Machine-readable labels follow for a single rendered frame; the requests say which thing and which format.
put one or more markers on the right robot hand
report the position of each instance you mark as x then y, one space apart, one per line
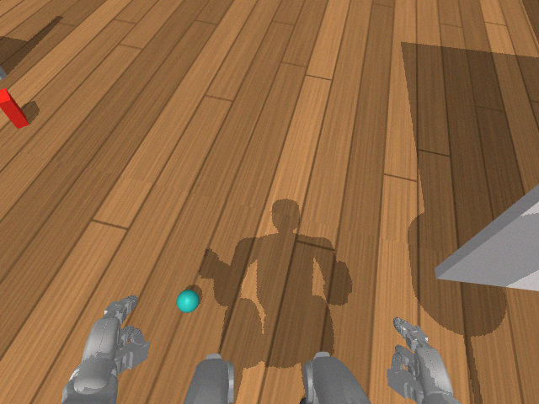
426 373

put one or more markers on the left robot hand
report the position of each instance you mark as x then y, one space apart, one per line
107 340

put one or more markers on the left robot arm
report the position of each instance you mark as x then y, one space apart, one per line
94 381

